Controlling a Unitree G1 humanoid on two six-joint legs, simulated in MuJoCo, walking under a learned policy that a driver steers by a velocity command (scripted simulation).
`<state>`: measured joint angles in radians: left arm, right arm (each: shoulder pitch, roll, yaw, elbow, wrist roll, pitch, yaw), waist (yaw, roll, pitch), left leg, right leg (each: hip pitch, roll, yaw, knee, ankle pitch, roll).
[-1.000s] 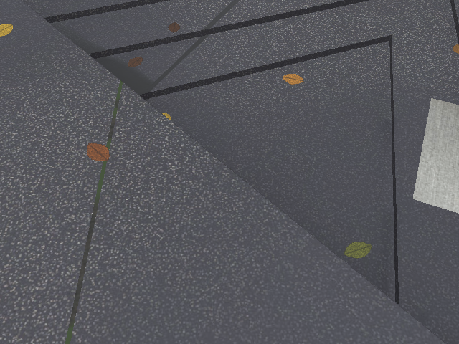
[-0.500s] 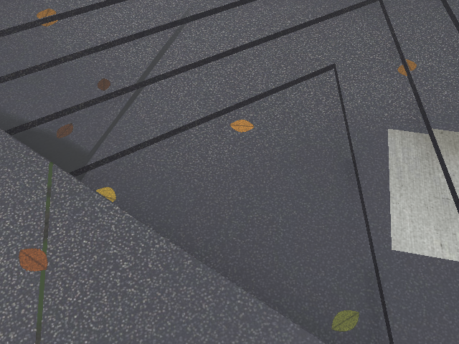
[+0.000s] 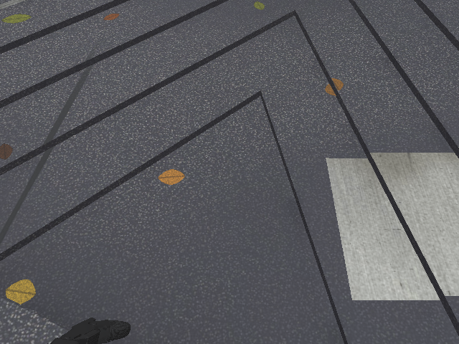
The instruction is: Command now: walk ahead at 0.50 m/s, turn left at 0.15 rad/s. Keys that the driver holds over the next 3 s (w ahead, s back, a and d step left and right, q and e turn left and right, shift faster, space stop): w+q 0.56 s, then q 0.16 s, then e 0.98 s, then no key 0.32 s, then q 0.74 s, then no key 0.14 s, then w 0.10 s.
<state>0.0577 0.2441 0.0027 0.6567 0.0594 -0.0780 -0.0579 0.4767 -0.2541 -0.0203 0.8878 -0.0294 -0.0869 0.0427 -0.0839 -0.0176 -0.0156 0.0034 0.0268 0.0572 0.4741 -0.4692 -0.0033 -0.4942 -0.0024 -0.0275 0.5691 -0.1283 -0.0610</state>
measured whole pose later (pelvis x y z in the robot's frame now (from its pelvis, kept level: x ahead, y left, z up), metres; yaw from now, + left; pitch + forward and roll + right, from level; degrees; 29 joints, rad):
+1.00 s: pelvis +0.52 +0.10 -0.10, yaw +24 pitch +2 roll +5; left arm 0.10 0.26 0.05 0.72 -0.02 -0.05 -0.10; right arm 0.39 -0.20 -0.02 0.86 0.01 -0.04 -0.12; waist -0.09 -0.09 -0.01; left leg -0.22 -0.12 0.01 1.12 -0.88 0.05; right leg -0.48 -0.02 0.12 0.36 0.51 0.01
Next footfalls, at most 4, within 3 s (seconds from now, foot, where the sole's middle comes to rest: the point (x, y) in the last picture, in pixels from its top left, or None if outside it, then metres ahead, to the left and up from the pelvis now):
0.52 left None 0.34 0.15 -0.76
1.02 right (198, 294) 0.73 0.08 -0.93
1.50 left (148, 293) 0.74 0.25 -0.93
1.90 right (221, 295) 0.71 0.00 -0.93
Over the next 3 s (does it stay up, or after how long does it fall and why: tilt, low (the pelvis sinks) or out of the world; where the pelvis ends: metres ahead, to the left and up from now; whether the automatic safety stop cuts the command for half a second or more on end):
stays up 0.75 0.15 -0.16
